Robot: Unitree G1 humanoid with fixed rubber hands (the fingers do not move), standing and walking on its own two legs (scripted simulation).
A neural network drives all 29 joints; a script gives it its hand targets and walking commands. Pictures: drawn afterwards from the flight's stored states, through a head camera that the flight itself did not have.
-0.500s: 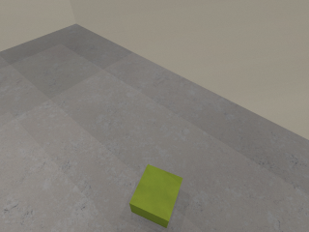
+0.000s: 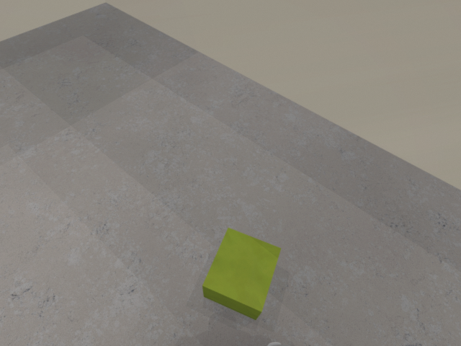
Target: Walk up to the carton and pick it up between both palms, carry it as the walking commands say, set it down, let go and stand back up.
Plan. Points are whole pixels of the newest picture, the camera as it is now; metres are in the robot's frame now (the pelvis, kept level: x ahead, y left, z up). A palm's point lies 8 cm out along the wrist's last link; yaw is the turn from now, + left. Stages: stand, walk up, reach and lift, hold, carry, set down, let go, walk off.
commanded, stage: walk up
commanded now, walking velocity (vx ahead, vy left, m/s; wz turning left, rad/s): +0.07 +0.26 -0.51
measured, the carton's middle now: (241, 273) +0.44 -0.06 -0.67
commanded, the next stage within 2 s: none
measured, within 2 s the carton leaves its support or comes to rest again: neither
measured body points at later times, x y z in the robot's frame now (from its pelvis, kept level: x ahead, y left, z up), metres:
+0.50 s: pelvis +0.04 +0.03 -0.02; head +0.11 +0.03 +0.43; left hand +0.14 +0.26 -0.17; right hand +0.03 -0.23 -0.16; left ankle -0.03 +0.12 -0.72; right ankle +0.01 -0.10 -0.72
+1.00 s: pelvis +0.04 +0.10 +0.00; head +0.09 +0.12 +0.44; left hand +0.17 +0.32 -0.17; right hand +0.05 -0.18 -0.12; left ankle +0.05 +0.15 -0.72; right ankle -0.05 -0.08 -0.64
